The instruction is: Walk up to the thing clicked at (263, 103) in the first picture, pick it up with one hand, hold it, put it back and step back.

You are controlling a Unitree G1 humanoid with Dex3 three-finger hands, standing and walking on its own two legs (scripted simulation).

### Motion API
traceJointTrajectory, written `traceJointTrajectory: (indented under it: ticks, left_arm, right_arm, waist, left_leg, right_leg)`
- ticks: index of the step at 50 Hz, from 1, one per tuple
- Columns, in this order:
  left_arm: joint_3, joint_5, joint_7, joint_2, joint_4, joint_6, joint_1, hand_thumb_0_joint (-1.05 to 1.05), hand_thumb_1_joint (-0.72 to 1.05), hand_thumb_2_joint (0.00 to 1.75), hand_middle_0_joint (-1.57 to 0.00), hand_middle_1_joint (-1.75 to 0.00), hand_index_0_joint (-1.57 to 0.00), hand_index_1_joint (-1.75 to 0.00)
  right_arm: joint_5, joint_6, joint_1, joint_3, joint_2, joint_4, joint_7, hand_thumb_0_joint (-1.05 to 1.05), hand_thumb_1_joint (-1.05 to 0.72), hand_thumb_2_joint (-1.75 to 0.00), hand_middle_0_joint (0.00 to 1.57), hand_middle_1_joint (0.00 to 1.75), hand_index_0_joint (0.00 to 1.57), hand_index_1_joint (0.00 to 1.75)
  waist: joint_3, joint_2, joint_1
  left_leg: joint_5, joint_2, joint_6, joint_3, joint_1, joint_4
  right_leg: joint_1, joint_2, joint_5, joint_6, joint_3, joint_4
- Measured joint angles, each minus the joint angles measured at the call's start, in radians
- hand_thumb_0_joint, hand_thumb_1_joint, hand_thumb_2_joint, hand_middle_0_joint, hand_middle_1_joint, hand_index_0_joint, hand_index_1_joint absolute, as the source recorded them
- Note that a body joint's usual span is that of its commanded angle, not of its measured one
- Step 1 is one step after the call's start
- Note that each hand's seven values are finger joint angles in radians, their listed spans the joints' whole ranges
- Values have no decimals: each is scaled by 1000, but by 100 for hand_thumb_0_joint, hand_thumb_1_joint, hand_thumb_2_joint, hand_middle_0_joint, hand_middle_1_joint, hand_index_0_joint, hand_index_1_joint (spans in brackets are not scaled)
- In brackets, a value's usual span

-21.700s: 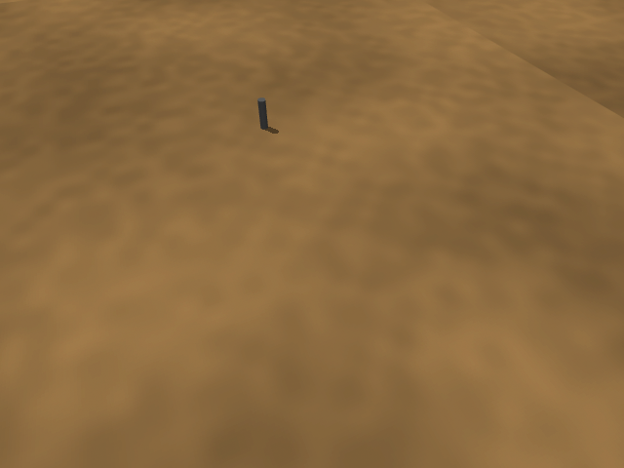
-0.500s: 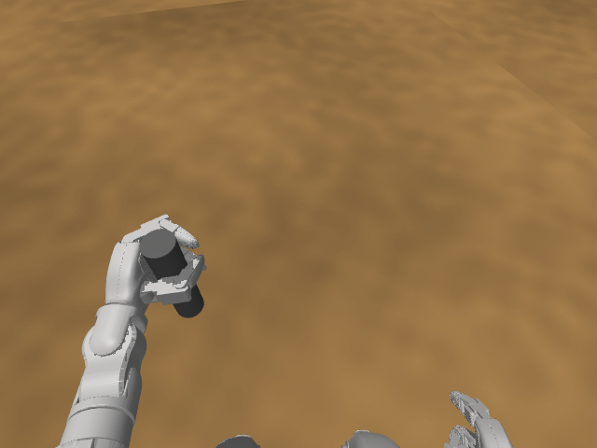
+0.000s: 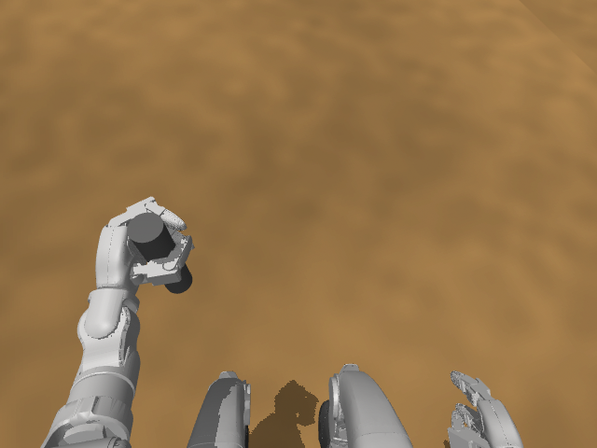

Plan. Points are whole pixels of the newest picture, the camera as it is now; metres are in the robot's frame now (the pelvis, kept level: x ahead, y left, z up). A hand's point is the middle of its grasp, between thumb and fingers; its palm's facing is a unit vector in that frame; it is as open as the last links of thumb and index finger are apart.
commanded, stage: crouch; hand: left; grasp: from the side
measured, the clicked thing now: (164, 258) +0.36 +0.19 -0.04
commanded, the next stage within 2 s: lower in 1.42 s
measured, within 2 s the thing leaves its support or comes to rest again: neither
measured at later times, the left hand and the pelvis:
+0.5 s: hand (197, 288) +0.39 +0.18 -0.26, palm faces +0.01 -1.00 -0.01, open 5.5 cm; pelvis -0.04 +0.00 -0.21, yaw -1 degrees
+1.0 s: hand (207, 285) +0.44 +0.18 -0.38, palm faces +0.01 -1.00 +0.00, open 5.5 cm; pelvis -0.06 +0.01 -0.33, yaw -5 degrees
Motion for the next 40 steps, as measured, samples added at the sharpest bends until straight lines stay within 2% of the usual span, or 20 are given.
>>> traceJointTrajectory:
  ticks: [6,14,18,23,26,30,40]
  left_arm:
    - [22,7,-29,36,102,-84,-95,6,17,110,-98,-116,-100,-112]
    - [81,15,-16,40,179,-120,-191,6,17,110,-98,-115,-100,-111]
    - [90,28,-17,49,224,-143,-228,6,17,111,-99,-115,-100,-111]
    - [112,59,-19,71,288,-169,-279,6,17,110,-98,-115,-100,-111]
    - [132,67,-6,84,310,-186,-311,6,17,110,-98,-115,-100,-111]
    - [154,95,15,119,346,-200,-360,6,17,110,-98,-115,-100,-111]
    - [189,130,30,208,455,-180,-468,6,17,110,-99,-115,-100,-111]
  right_arm:
    - [-17,5,-12,4,-19,12,10,1,-87,-89,20,30,20,30]
    - [-36,30,-48,18,-10,29,34,1,-89,-90,20,29,20,30]
    - [-47,33,-69,26,0,42,51,1,-89,-90,20,29,20,30]
    - [-65,33,-96,40,3,46,67,1,-89,-90,20,29,20,30]
    - [-76,32,-109,46,2,52,74,1,-90,-90,20,29,20,30]
    - [-89,38,-120,55,-2,62,78,1,-90,-90,20,29,20,30]
    - [-103,67,-105,85,-25,74,91,1,-90,-90,20,29,20,30]
  waist:
    - [-68,9,-18]
    - [-97,27,-18]
    - [-92,25,-16]
    - [-76,15,-29]
    - [-62,5,-41]
    - [-40,-4,-61]
    - [11,1,-110]
  left_leg:
    - [-92,-3,-1,-11,-292,262]
    - [-161,-11,7,-12,-582,518]
    - [-177,-16,7,-14,-696,621]
    - [-187,-20,4,-21,-828,746]
    - [-190,-24,1,-28,-899,821]
    - [-188,-29,-2,-38,-976,908]
    - [-173,-39,-1,-56,-1108,1055]
  right_leg:
    - [-291,-4,-86,2,1,256]
    - [-585,-10,-149,5,15,509]
    - [-700,-13,-164,5,20,612]
    - [-833,-14,-170,4,21,734]
    - [-902,-15,-171,3,20,805]
    - [-977,-16,-166,2,17,885]
    - [-1098,-16,-143,9,12,1016]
